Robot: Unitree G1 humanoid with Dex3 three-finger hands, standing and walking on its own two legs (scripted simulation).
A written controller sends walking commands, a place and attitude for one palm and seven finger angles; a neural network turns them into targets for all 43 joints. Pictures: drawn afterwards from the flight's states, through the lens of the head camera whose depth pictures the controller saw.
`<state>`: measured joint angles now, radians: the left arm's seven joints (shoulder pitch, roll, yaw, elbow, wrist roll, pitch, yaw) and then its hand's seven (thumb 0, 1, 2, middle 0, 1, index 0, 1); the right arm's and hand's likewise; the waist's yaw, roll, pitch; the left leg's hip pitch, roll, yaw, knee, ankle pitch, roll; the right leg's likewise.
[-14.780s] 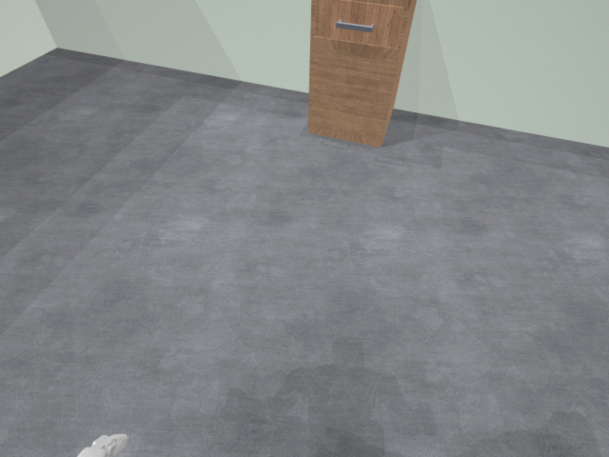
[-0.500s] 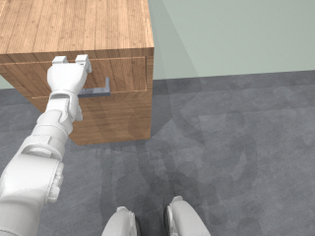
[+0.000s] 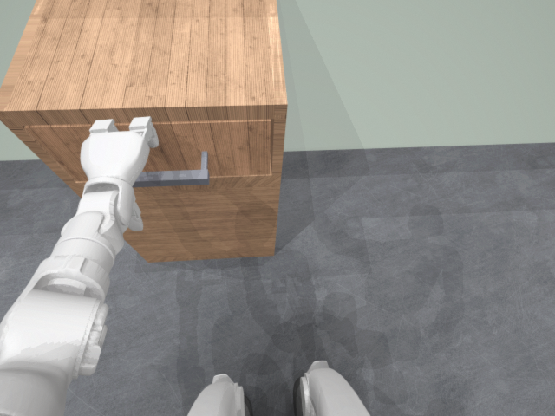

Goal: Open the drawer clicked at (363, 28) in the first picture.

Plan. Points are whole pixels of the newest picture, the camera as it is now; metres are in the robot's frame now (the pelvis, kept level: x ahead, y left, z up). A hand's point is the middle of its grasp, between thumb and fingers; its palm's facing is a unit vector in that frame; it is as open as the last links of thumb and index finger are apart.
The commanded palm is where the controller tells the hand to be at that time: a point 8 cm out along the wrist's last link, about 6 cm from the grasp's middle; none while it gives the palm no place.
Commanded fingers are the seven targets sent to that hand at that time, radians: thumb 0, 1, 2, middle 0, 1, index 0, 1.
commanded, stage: move the hooked fingers above the handle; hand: left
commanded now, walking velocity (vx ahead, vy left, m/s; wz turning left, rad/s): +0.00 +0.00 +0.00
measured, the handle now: (163, 168) +0.53 +0.17 -0.07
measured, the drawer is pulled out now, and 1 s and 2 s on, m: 0.00 0.00 0.00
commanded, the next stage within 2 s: lower the fingers behind the handle in 0.58 s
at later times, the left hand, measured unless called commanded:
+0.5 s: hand (132, 175) +0.48 +0.20 -0.01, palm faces -0.07 -0.03 -1.00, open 13.8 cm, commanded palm +0.47 +0.19 +0.04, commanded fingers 0.00 -0.50 0.30 -0.30 -1.20 -0.30 -1.20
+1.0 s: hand (146, 181) +0.48 +0.19 -0.04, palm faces -0.08 +0.00 -1.00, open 13.8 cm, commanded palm +0.47 +0.18 +0.02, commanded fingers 0.00 -0.50 0.30 -0.30 -1.20 -0.30 -1.20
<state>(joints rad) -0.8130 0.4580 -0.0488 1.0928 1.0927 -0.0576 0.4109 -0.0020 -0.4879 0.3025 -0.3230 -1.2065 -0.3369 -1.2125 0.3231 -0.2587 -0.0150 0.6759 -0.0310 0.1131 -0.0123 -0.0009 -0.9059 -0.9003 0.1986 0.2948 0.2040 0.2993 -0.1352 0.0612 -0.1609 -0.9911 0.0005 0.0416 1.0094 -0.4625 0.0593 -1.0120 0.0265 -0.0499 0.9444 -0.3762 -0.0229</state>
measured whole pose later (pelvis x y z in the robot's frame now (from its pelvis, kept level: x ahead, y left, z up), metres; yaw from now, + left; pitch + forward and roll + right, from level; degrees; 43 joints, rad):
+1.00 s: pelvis +0.01 +0.00 +0.00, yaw +0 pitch +26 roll -2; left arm -0.81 0.37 -0.07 1.14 1.12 0.05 0.49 0.00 -0.49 0.30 -0.33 -1.23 -0.32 -1.22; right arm 0.28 -0.24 -0.02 0.70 -0.04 0.14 0.02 0.00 -0.91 -0.90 0.20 0.29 0.20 0.30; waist -0.13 0.06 -0.17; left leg -0.98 0.00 0.05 1.02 -0.49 0.06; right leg -1.01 0.03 -0.04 0.97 -0.40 -0.02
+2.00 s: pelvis -0.03 -0.01 -0.07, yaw +0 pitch +32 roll -3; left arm -0.91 0.49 -0.04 1.12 1.13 -0.04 0.45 0.00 -0.49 0.30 -0.31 -1.21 -0.31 -1.23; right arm 0.30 -0.26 0.00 0.68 -0.04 0.04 -0.01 0.00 -0.91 -0.90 0.20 0.29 0.20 0.30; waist -0.17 0.07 -0.19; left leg -1.35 0.01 0.02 1.33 -0.54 0.06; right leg -1.37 0.02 -0.08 1.25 -0.44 -0.04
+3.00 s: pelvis +0.00 +0.00 -0.05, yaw +0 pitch +31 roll -3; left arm -0.83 0.42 -0.06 1.10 1.13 -0.04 0.49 0.00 0.70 0.82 -0.40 -1.33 -0.40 -1.33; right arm 0.29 -0.23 -0.02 0.71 -0.06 0.08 0.02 0.00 -0.91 -0.90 0.20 0.29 0.20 0.30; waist -0.14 0.07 -0.20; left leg -1.24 0.01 0.01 1.26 -0.56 0.05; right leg -1.26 0.03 -0.08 1.18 -0.47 -0.03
